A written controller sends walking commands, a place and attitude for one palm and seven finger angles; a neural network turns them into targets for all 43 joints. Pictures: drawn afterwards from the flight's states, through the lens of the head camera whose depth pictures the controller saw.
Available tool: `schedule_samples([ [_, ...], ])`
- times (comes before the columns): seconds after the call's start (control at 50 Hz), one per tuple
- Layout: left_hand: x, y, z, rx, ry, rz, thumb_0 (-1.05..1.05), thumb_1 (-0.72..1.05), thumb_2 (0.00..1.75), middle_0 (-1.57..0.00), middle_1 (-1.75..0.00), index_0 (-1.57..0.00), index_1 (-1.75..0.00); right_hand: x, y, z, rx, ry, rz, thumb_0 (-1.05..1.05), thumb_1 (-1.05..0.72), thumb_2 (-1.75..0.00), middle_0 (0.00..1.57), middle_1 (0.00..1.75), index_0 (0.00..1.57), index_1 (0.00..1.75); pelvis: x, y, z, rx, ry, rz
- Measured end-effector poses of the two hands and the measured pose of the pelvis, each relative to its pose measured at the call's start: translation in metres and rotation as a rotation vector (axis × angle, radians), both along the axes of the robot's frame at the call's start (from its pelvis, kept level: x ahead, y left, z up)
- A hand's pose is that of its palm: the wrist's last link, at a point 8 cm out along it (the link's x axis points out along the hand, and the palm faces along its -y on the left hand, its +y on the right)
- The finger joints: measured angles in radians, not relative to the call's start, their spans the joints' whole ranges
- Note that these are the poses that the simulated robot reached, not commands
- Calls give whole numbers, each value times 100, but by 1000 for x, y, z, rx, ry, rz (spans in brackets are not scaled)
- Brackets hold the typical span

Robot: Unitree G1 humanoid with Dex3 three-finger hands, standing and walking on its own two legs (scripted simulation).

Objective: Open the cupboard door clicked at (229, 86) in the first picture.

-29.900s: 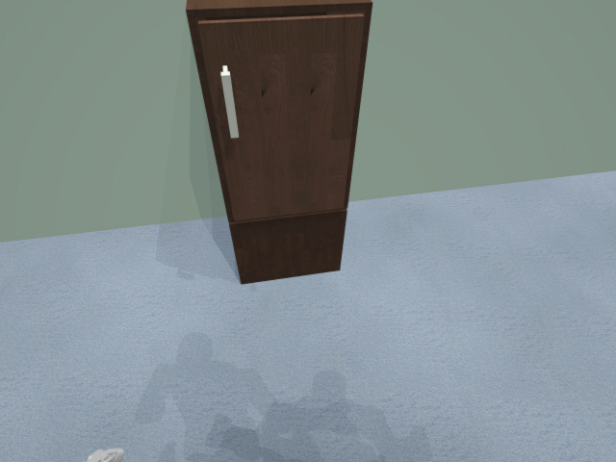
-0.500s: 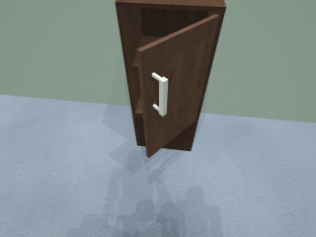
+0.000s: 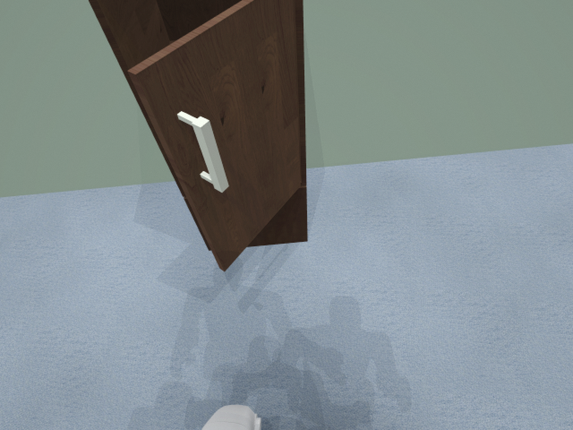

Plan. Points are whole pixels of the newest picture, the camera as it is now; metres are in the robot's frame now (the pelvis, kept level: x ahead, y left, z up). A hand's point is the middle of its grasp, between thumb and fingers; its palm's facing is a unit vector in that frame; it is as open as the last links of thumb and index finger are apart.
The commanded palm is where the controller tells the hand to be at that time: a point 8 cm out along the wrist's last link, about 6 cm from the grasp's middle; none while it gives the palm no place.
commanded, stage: walk to a spot facing it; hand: left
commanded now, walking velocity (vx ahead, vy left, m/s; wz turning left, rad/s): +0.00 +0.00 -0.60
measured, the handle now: (204, 153) +0.53 +0.20 +0.04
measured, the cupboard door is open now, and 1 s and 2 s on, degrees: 50 50 50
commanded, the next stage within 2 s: none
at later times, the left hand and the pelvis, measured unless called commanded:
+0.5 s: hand out of the picture +0.11 +0.24 -0.17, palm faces -0.18 -0.96 -0.23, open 7.4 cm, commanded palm none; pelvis +0.03 +0.05 +0.00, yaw -17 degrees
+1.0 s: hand (245, 350) +0.25 +0.11 -0.15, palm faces -0.58 -0.76 -0.28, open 7.3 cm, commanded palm none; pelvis +0.03 +0.02 +0.00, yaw -38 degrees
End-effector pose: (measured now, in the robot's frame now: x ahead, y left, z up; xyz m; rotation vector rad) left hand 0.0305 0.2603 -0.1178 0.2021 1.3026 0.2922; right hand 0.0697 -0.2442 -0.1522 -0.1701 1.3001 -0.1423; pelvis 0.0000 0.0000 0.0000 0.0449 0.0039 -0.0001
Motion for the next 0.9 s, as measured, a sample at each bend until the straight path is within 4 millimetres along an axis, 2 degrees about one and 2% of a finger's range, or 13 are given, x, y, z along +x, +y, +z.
schedule_samples([
  [0.12, 10, -15, 10, -17, 35, -70, 0, 91, 90, -20, -30, -20, -30, 31, -13, 22, -7, -123, -53, 1, -91, -90, 20, 30, 20, 30, 4, -4, 13, 16, 21, -85],
  [0.24, 22, -17, 8, -42, 42, -122, 0, 91, 90, -20, -30, -20, -30, 45, -14, 33, -25, -183, -96, 1, -91, -90, 19, 30, 20, 30, 10, 2, 15, 5, 25, -151],
  [0.34, 36, -8, 2, -61, 51, -173, 0, 91, 90, -20, -30, -20, -30, 46, -5, 40, -42, -200, -132, 1, -91, -90, 19, 30, 20, 30, 15, 14, 14, -5, 33, -206],
  [0.46, 64, 18, -13, -73, 68, -247, 0, 90, 90, -21, -30, -20, -30, 36, 14, 47, -80, -221, -202, 1, -90, -90, 20, 30, 20, 30, 26, 37, 9, -25, 49, -278],
  [0.5, 80, 28, -23, -79, 59, -271, 0, 91, 90, -20, -30, -20, -30, 26, 20, 44, -111, -230, -221, 1, -90, -90, 20, 30, 21, 30, 30, 47, 1, -58, 59, -287],
  [0.56, 109, 36, -23, -81, 33, -332, 0, 91, 90, -20, -30, -20, -30, 0, 31, 47, -130, -170, -241, 1, -90, -90, 20, 30, 21, 30, 31, 53, 4, -56, 37, -336],
  [0.62, 138, 36, -17, -82, 1, -390, 0, 91, 90, -20, -30, -20, -30, -29, 40, 51, -131, -111, -283, 1, -90, -90, 20, 30, 21, 30, 34, 55, 10, -71, 37, -379],
  [0.68, 164, 27, -11, -84, -21, -457, 0, 91, 90, -20, -30, -20, -30, -58, 47, 51, -124, -67, -349, 1, -90, -90, 20, 30, 21, 30, 37, 55, 13, -80, 38, -430],
  [0.76, 196, 1, -7, -85, -38, -565, 0, 91, 90, -20, -30, -20, -30, -98, 52, 43, -102, -24, -456, 1, -90, -90, 20, 30, 21, 30, 39, 51, 11, -78, 33, -501],
  [0.9, 241, -76, -6, -74, -138, -754, 0, 91, 90, -20, -30, -20, -30, -170, 49, 8, -39, 62, -636, 1, -90, -90, 20, 30, 21, 30, 34, 25, -9, -39, 26, -605],
])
